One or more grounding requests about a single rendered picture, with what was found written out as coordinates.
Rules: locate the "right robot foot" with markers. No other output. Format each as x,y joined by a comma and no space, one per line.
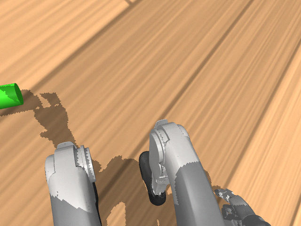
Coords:
146,174

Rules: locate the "right robot arm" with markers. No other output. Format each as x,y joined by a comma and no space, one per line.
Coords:
254,220

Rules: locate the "right robot hand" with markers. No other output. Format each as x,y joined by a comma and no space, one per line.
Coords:
238,209

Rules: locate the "can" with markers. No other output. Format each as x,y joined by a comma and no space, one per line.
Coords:
10,95

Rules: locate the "left robot foot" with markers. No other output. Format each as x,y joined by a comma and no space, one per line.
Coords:
96,196

